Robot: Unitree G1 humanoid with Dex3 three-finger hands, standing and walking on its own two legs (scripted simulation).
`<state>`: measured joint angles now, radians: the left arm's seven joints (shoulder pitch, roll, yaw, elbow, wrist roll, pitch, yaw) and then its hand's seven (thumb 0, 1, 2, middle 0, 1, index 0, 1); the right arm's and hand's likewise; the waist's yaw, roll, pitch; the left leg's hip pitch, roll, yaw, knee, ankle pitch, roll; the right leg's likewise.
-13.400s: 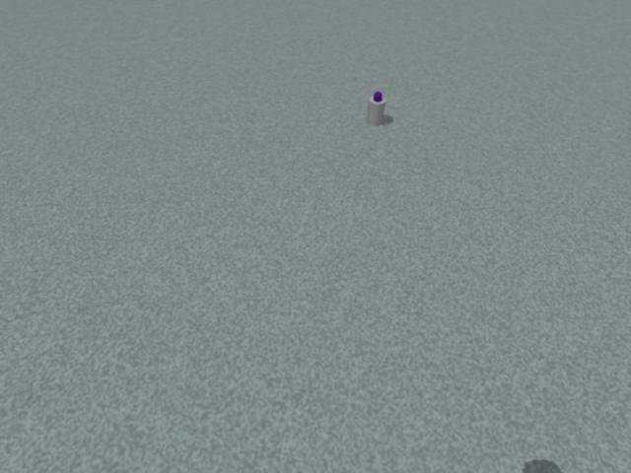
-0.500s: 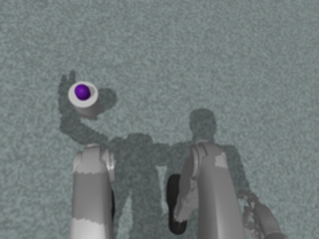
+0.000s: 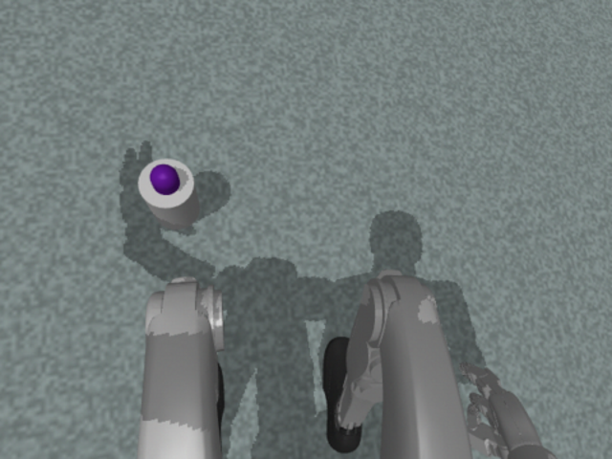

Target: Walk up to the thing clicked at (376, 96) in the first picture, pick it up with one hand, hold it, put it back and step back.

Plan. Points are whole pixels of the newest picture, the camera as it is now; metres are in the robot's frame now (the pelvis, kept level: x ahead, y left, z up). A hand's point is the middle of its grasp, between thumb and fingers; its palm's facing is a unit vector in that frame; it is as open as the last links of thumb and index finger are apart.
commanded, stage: go down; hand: left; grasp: from the side
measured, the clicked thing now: (170, 192) +0.51 +0.21 -0.29
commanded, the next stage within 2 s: none
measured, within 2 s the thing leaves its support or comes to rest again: neither
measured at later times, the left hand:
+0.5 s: hand out of the picture +0.41 +0.40 +0.03, palm faces +0.16 -0.99 -0.04, open 17.6 cm
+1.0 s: hand out of the picture +0.41 +0.41 +0.03, palm faces +0.16 -0.99 -0.05, open 17.6 cm
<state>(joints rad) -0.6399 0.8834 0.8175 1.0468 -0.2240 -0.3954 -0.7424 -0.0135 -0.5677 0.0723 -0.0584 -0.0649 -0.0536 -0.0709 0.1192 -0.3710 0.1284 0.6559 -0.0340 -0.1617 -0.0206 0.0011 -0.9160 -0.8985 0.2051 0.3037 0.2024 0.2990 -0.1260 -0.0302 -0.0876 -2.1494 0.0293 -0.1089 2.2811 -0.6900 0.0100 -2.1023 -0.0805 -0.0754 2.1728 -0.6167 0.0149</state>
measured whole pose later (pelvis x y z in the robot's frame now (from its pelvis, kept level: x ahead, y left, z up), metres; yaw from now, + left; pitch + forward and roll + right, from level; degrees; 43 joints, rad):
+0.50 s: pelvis +0.00 +0.00 +0.00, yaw +0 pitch +31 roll -7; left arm -0.64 0.88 0.81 1.05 -0.23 -0.40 -0.74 -0.01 -0.60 0.07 -0.06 -0.07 -0.06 -0.08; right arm 0.12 -0.37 0.12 0.66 -0.03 -0.17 -0.02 0.00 -0.92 -0.90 0.21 0.30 0.20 0.30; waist -0.12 -0.03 -0.09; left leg -2.15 0.03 -0.10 2.28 -0.69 0.01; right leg -2.10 -0.08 -0.07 2.18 -0.62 0.01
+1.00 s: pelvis +0.00 +0.00 +0.00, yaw +0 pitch +31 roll -7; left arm -0.65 0.89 0.81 1.06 -0.23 -0.40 -0.75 -0.01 -0.61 0.07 -0.06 -0.08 -0.06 -0.08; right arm 0.12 -0.37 0.13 0.66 -0.03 -0.17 -0.02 0.00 -0.92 -0.90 0.21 0.30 0.20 0.30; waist -0.12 -0.04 -0.09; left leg -2.15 0.03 -0.11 2.28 -0.69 0.01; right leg -2.11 -0.08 -0.07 2.17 -0.62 0.02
